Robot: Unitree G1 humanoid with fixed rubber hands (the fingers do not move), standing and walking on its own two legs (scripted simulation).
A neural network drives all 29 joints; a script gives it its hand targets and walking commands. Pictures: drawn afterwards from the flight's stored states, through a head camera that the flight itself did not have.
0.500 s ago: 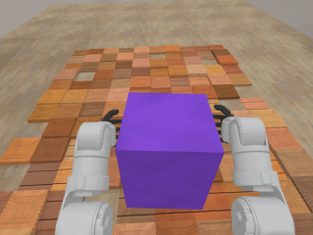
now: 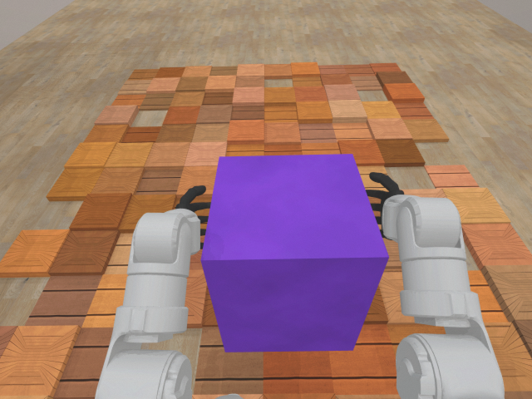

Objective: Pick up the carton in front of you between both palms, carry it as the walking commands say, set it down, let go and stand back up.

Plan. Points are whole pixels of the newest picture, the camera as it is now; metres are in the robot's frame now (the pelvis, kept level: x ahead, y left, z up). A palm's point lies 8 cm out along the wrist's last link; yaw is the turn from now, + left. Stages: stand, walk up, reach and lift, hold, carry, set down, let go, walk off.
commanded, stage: carry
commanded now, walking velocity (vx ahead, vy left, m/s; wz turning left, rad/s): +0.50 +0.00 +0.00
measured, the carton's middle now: (287, 255) +0.34 +0.01 +0.04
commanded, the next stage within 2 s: none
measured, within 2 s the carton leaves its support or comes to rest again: neither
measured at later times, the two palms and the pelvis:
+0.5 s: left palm (217, 96) +0.64 +0.16 +0.16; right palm (371, 97) +0.62 -0.14 +0.17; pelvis +0.26 +0.03 +0.03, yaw -2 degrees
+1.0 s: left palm (249, 63) +0.91 +0.13 +0.11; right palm (361, 63) +0.92 -0.17 +0.11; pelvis +0.58 -0.02 +0.01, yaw -1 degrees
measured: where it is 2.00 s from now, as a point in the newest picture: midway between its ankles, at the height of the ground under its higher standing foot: (307, 204)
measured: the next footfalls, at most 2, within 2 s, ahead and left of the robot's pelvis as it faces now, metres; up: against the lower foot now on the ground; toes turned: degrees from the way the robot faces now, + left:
left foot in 0.14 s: +0.26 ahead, +0.13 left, +0.01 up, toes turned +7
right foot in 0.62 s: +0.49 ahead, -0.08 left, -0.01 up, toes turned -8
